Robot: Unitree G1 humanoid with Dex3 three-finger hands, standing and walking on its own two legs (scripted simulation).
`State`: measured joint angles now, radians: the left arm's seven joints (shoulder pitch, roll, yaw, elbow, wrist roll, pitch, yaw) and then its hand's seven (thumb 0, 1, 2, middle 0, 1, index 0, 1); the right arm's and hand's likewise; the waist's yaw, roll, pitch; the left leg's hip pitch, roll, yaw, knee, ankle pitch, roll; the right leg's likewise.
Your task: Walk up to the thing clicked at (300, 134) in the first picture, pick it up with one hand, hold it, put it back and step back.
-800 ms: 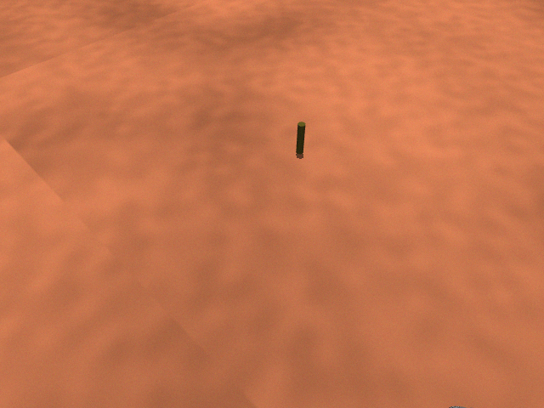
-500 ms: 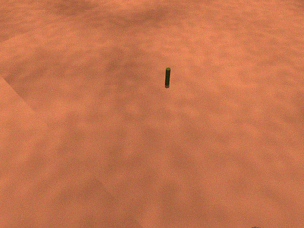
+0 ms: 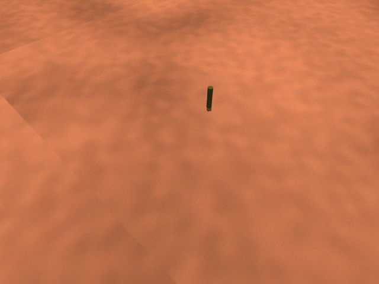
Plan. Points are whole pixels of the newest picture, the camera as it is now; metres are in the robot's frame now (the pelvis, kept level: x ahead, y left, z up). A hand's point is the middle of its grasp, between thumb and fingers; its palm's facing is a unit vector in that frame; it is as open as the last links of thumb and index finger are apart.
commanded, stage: stand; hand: left
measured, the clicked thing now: (209, 97) +1.48 -0.15 -0.69
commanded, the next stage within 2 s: walk up in 0.32 s
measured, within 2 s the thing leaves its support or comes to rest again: neither
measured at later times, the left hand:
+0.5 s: hand out of the picture +0.10 +0.25 -0.15, palm faces -0.12 -0.93 -0.34, open 7.4 cm
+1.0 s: hand (140, 228) +0.27 +0.15 -0.16, palm faces -0.17 -0.93 -0.33, open 7.4 cm
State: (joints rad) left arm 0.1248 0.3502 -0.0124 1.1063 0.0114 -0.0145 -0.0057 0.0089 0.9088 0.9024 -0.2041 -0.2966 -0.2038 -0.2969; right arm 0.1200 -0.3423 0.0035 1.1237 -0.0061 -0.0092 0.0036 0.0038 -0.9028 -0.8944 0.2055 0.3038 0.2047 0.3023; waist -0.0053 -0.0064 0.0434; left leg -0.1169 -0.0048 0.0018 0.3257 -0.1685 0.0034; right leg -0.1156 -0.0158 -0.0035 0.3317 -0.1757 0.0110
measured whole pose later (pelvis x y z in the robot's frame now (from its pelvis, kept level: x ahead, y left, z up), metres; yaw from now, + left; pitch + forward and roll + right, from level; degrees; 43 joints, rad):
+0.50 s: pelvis +0.02 -0.02 +0.00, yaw -4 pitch -1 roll +1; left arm 0.21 0.42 0.06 1.03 0.04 0.00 -0.09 0.01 0.91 0.90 -0.20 -0.30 -0.20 -0.30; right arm 0.22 -0.38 -0.08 1.01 -0.04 -0.07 0.03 0.00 -0.90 -0.89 0.21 0.30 0.21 0.30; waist -0.02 -0.02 0.03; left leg -0.10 0.03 0.07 0.36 -0.25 0.03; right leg -0.41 -0.05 0.03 0.82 -0.39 -0.02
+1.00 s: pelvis +0.21 -0.11 -0.01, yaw -10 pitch -2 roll -2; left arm 0.37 0.39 0.05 0.89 0.02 -0.07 -0.07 0.01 0.90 0.90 -0.21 -0.30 -0.21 -0.30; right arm 0.22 -0.41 -0.07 0.91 -0.03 -0.04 0.09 0.01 -0.90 -0.89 0.21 0.30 0.20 0.30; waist 0.05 0.03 0.06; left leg -0.49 0.12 0.03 0.65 -0.20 0.00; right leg -0.08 0.02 -0.05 0.45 -0.34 -0.02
